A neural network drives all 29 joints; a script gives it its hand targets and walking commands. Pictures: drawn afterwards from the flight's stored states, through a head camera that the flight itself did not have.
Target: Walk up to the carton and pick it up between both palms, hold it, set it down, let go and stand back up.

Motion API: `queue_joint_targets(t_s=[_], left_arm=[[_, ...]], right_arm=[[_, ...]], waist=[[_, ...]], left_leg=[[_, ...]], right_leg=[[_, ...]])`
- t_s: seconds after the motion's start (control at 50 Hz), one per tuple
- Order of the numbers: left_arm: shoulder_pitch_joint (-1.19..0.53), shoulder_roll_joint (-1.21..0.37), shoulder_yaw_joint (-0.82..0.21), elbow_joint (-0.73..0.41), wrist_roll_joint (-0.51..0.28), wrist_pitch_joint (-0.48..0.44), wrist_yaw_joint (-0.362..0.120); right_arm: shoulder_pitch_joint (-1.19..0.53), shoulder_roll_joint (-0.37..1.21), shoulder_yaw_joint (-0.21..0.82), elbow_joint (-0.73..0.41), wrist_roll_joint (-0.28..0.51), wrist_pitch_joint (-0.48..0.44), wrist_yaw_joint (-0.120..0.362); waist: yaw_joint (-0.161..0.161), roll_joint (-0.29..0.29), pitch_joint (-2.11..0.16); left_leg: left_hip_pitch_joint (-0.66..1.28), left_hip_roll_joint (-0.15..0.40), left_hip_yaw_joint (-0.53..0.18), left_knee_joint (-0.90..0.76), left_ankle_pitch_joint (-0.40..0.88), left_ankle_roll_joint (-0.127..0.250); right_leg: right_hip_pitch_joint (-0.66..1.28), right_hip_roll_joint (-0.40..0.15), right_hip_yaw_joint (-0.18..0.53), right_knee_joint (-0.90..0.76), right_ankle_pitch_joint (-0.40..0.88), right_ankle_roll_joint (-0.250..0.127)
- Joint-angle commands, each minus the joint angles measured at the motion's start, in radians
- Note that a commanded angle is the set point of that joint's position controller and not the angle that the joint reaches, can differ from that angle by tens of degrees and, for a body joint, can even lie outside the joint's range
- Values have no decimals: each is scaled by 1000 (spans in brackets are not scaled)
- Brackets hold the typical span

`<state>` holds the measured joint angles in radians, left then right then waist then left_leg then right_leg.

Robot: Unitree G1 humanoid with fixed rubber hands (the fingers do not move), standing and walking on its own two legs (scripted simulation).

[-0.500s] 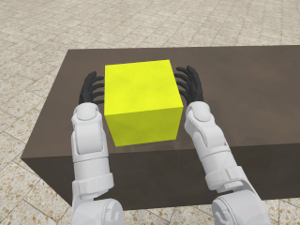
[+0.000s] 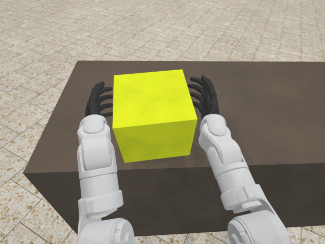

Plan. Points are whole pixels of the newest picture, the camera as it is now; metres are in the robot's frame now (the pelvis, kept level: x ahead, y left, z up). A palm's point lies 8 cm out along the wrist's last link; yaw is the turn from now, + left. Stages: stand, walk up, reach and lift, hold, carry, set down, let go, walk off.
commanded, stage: hold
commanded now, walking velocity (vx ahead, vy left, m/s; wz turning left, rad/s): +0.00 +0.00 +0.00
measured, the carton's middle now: (153, 116) +0.38 +0.01 +0.13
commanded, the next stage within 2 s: none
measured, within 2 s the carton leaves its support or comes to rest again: neither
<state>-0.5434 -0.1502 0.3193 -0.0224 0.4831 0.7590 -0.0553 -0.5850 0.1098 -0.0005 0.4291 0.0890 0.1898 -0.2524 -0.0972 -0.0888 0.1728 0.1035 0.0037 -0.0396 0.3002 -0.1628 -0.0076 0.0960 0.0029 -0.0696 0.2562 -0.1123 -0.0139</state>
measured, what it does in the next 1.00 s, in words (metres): stands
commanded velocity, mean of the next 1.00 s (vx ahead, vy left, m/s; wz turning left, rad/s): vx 0.00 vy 0.00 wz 0.00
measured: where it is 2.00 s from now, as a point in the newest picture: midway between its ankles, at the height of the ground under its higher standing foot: outside the picture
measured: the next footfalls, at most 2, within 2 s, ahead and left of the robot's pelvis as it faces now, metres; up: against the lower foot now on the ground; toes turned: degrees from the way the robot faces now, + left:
none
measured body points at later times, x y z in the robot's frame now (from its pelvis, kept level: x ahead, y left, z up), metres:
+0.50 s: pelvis +0.00 +0.00 +0.00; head -0.02 +0.03 +0.45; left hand +0.37 +0.14 +0.17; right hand +0.37 -0.12 +0.17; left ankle +0.02 +0.12 -0.75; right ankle +0.04 -0.11 -0.75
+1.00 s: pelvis +0.00 +0.00 +0.00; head -0.02 +0.03 +0.45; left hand +0.37 +0.14 +0.17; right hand +0.36 -0.12 +0.17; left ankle +0.02 +0.12 -0.75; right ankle +0.04 -0.11 -0.75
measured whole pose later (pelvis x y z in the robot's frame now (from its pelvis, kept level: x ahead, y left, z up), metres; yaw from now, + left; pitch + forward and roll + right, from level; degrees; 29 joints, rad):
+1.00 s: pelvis +0.00 +0.00 +0.00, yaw +0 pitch -13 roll -1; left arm -0.55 -0.15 0.31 -0.03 0.47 0.75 -0.04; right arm -0.59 0.09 0.01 0.42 0.10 0.16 -0.25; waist -0.10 -0.08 0.18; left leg 0.09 0.01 -0.03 0.31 -0.17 -0.01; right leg 0.08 0.00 -0.07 0.26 -0.11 -0.01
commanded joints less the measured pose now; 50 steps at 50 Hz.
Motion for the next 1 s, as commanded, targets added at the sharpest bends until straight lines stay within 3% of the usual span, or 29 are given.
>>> queue_joint_targets(t_s=[0.0,0.14,0.22,0.32,0.56,0.98], left_arm=[[-648,-402,-511,-96,-182,-81,-140],[-621,-383,-452,-54,-166,-85,-130],[-621,-379,-442,-60,-165,-84,-132],[-614,-378,-452,-70,-172,-87,-134],[-607,-383,-487,-94,-176,-84,-145],[-606,-386,-471,-86,-167,-81,-134]], right_arm=[[-626,413,320,-235,27,-71,126],[-617,411,327,-192,18,-73,127],[-631,418,343,-202,29,-79,124],[-622,427,365,-213,42,-77,110],[-590,422,355,-229,39,-69,107],[-596,406,345,-210,33,-77,121]], waist=[[-40,135,-415],[-7,101,-412],[3,90,-436],[-2,83,-444],[-32,109,-406],[-15,104,-405]], left_leg=[[-19,-20,99,-27,163,-8],[-55,-23,99,-49,109,15],[-40,-26,99,-38,144,18],[-26,-32,97,-23,167,15],[-32,-28,92,-24,175,0],[-27,-22,98,-33,169,4]], right_leg=[[115,26,-75,-10,63,36],[131,23,-68,-7,55,39],[151,23,-63,-6,105,41],[161,19,-60,-5,166,51],[157,18,-68,-4,155,52],[138,25,-68,-10,99,38]])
